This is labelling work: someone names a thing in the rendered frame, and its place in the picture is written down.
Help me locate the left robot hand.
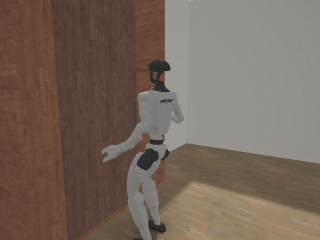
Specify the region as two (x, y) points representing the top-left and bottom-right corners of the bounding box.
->
(101, 145), (120, 163)

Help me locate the robot left forearm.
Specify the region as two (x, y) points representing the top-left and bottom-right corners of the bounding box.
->
(116, 123), (144, 154)

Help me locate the right robot upper arm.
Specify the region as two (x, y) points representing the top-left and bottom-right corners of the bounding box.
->
(170, 90), (184, 124)

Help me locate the left robot upper arm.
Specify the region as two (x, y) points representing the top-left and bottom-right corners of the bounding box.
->
(137, 90), (154, 134)

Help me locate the wardrobe door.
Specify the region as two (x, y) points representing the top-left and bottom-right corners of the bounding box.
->
(9, 0), (68, 240)
(51, 0), (138, 240)

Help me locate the handle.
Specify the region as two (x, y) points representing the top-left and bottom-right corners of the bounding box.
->
(129, 101), (137, 127)
(34, 106), (45, 146)

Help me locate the robot left thigh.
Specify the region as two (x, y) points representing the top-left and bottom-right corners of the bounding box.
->
(127, 150), (155, 206)

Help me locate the humanoid robot torso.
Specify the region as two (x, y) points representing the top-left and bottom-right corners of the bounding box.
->
(145, 87), (173, 162)

